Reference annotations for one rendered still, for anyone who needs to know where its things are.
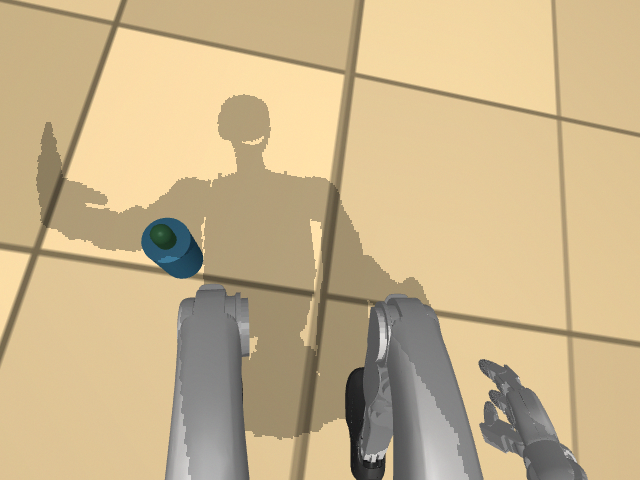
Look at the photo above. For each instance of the bottle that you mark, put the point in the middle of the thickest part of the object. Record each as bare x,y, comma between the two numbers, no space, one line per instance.
169,243

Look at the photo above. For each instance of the right robot hand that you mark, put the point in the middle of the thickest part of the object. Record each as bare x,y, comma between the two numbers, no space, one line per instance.
522,407

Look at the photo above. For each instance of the right robot arm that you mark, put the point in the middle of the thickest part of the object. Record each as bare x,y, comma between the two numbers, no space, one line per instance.
550,460

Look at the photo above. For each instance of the right robot foot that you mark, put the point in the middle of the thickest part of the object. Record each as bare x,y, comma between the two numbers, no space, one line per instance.
354,409

